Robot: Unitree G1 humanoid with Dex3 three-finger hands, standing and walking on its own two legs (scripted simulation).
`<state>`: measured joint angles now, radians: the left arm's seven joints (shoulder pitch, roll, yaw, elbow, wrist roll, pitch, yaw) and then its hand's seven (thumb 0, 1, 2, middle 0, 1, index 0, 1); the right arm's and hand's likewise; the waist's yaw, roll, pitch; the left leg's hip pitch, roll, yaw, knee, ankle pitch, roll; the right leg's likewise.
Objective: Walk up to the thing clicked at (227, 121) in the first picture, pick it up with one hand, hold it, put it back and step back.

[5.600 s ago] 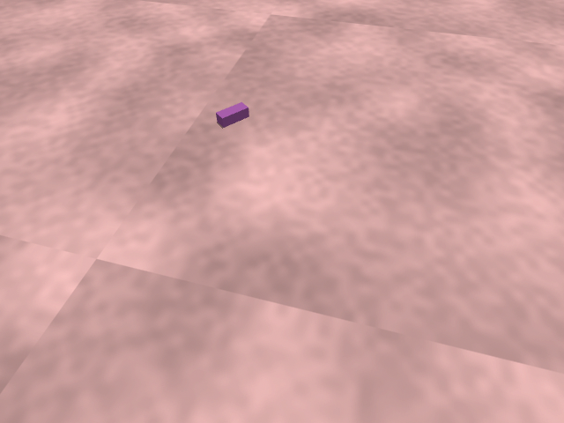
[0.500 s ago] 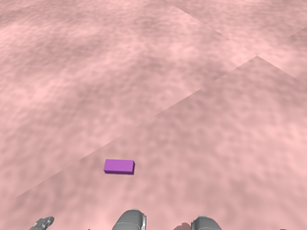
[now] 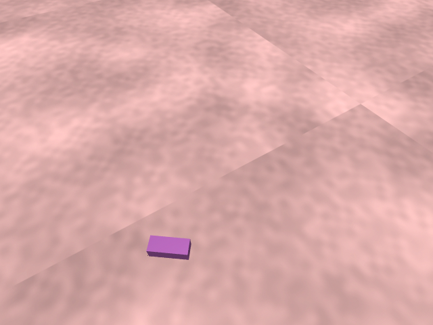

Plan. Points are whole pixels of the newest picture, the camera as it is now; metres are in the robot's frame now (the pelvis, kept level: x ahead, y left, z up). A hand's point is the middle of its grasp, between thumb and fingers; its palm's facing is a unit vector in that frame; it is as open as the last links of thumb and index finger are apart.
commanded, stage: walk up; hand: left
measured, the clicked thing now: (169, 247) +0.51 +0.25 -0.73
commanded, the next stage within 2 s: stand in 0.98 s
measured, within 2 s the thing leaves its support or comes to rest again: neither
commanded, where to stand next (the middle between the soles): +0.08 -0.01 m, yaw -2 degrees
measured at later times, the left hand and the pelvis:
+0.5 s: hand out of the picture +0.10 +0.26 -0.13, palm faces -0.02 -0.94 -0.35, open 7.4 cm; pelvis +0.01 +0.00 +0.02, yaw -1 degrees
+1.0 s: hand out of the picture +0.11 +0.24 -0.13, palm faces -0.03 -0.94 -0.34, open 7.4 cm; pelvis +0.02 -0.01 +0.02, yaw -1 degrees
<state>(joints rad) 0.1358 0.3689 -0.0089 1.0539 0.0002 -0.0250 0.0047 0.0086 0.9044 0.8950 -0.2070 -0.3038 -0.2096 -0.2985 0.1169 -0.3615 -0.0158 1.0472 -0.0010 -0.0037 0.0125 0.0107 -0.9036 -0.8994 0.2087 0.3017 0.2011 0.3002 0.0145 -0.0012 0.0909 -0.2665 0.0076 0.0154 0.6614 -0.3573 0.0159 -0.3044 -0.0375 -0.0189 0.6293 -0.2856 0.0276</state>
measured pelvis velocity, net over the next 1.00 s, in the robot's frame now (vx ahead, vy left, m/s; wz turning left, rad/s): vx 0.02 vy -0.01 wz -0.02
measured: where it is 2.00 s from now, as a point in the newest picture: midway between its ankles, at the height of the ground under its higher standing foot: outside the picture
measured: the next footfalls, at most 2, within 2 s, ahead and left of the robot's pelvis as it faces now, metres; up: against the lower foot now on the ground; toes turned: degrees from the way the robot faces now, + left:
none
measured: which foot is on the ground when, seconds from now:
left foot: down 0.00-1.00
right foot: down 0.00-1.00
